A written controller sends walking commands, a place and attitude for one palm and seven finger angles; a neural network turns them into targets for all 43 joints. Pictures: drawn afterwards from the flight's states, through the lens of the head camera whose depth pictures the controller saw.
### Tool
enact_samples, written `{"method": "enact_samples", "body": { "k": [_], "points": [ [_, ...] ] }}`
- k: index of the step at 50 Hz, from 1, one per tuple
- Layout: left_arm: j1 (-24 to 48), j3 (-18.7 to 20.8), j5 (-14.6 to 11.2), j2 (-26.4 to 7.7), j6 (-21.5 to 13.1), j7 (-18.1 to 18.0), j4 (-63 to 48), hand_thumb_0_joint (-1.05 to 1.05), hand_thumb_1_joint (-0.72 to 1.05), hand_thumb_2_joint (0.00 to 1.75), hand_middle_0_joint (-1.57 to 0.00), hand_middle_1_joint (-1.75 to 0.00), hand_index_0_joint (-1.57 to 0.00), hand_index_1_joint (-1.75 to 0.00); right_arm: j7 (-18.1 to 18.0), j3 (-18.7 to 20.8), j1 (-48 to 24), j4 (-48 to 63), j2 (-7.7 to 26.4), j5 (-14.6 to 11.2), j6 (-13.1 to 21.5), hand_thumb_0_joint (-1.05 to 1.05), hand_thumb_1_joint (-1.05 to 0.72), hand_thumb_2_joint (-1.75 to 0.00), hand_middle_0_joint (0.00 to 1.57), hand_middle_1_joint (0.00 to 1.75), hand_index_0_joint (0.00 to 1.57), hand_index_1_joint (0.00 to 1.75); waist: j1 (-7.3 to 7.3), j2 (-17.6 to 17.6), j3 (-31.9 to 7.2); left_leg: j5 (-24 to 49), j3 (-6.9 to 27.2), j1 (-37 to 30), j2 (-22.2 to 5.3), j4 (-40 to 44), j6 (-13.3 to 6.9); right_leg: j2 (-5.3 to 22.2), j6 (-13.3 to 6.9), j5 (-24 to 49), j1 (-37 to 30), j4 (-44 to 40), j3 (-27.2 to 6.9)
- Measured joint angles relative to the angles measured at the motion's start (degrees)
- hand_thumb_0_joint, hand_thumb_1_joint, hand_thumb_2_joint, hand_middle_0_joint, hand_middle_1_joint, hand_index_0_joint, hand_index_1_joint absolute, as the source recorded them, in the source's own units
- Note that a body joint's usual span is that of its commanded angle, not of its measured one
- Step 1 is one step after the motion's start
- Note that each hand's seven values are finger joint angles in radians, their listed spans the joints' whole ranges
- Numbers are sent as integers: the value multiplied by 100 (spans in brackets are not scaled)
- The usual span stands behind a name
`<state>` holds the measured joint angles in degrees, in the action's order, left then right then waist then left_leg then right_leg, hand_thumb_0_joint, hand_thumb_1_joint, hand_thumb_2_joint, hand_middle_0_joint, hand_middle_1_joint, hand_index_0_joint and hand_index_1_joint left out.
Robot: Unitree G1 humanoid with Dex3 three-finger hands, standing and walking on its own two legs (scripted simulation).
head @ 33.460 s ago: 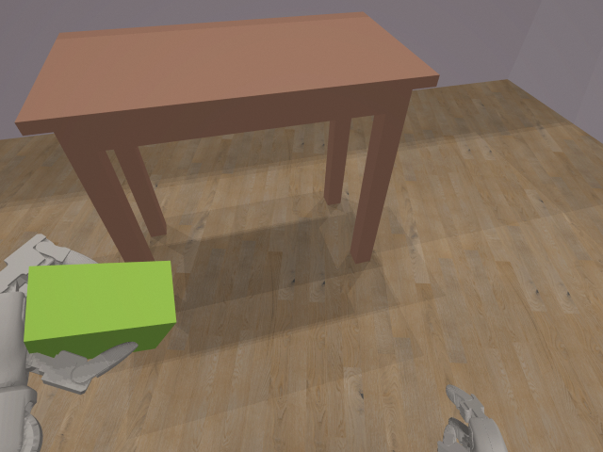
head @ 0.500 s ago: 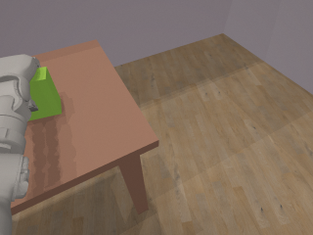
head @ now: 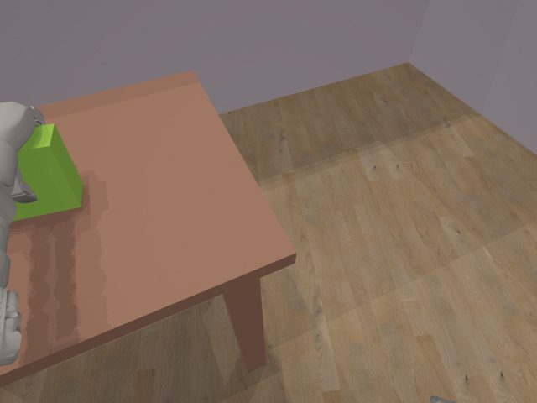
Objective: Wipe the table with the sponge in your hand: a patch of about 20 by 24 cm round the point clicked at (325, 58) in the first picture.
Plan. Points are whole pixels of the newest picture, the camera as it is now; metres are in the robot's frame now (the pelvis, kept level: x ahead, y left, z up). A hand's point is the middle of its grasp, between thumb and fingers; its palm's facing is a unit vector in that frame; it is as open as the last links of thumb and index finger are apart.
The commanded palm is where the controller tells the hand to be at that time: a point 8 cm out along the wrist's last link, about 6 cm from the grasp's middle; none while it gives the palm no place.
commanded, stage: slide back across to the first lane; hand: left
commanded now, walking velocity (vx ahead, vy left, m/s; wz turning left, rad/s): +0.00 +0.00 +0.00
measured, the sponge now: (29, 183) +0.39 +0.39 +0.11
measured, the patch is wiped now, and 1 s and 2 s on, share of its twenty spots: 0.95 0.95 0.95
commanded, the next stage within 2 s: wipe back along the first lane in 0.04 s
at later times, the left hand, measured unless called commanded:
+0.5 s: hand (18, 174) +0.37 +0.38 +0.14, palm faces -0.04 +0.02 -1.00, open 10.2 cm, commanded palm +0.34 +0.37 +0.19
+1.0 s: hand (19, 199) +0.33 +0.35 +0.14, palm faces +0.01 +0.01 -1.00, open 10.2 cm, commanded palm +0.30 +0.35 +0.17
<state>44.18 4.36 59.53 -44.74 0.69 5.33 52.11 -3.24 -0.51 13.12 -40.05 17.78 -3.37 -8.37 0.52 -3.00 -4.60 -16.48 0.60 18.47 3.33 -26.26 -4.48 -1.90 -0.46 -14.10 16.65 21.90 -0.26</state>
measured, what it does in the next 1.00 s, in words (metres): stands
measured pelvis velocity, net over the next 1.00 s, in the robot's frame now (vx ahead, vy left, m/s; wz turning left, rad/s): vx -0.01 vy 0.00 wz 0.02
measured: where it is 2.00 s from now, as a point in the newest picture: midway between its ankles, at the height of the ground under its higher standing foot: outside the picture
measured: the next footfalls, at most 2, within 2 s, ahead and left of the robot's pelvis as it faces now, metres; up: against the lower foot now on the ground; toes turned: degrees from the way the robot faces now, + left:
none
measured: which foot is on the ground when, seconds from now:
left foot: down 0.00-1.00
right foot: down 0.00-1.00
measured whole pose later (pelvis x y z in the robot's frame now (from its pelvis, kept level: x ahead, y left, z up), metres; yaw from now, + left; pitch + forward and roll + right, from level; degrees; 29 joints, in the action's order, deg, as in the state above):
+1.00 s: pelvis -0.01 +0.00 +0.00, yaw +1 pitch +5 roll -1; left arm 25.6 2.3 53.4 -38.0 10.8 3.4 27.2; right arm -2.2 -2.0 8.7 -38.7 17.7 -3.1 -8.3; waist 3.0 -4.0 -3.7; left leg -15.0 1.3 13.8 4.0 -24.5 -4.3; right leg -1.2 -0.5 -13.8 12.5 21.7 0.4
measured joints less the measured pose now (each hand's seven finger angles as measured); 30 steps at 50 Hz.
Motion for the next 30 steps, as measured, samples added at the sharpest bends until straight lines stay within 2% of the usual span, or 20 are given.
{"method": "enact_samples", "body": {
  "k": [9, 14, 21, 30],
  "points": [
    [70, -28, -64, -72, -241, 90, -120, 0, -53, 105, -71, -131, -74, -133, -3, 25, -53, 3, 3, 14, -61, 1, -91, -90, 20, 30, 20, 29, 83, 32, 63, 15, 100, 110, 66, -62, -32, 61, 27, -4, 53, 14, 107],
    [-117, -150, -72, -8, -201, 46, -491, 0, -53, 105, -71, -131, -74, -133, 61, 75, 48, 42, -13, 26, -87, 1, -91, -90, 20, 30, 20, 29, 82, -20, 45, 45, 114, 155, 97, -67, -49, 90, 14, 14, 99, 38, 123],
    [-613, -161, -380, 326, 70, -171, -1042, -1, -53, 105, -71, -132, -74, -133, 149, 12, 68, -48, -53, 11, -175, 1, -91, -90, 20, 30, 20, 29, 117, -97, 31, 73, 70, 26, 136, -27, -83, 133, 70, 6, 8, 64, 79],
    [-727, -379, -312, 514, 505, -232, -1209, -1, -53, 105, -71, -132, -74, -133, 134, -106, -97, -41, -129, 3, -117, 1, -91, -90, 20, 30, 20, 29, 121, -97, 66, 178, 71, -145, 140, 98, -66, 139, 31, 78, -137, -1, 77]
  ]
}}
